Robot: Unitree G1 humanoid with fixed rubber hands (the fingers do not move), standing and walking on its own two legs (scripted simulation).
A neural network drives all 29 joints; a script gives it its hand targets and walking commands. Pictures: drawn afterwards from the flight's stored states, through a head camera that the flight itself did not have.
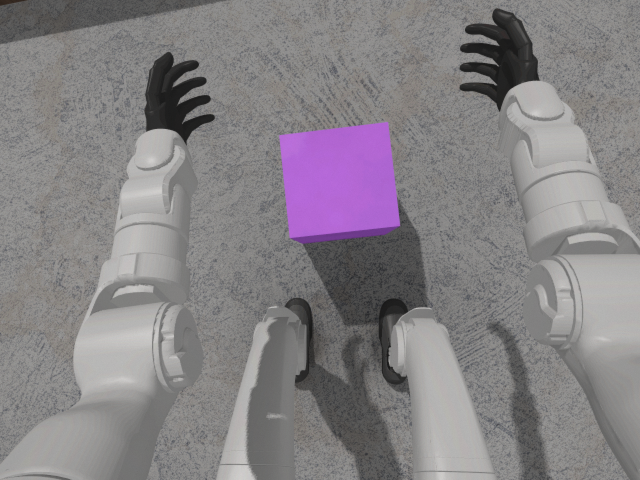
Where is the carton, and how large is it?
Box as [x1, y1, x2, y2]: [279, 122, 399, 243]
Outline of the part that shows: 387,122 279,135 289,235 291,238 304,243 384,234 399,225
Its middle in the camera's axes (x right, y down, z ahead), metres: +0.04 -0.12 +0.86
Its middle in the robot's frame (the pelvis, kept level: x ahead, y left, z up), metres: +0.49 +0.02 -0.51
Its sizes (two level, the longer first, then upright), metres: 0.210 0.200 0.250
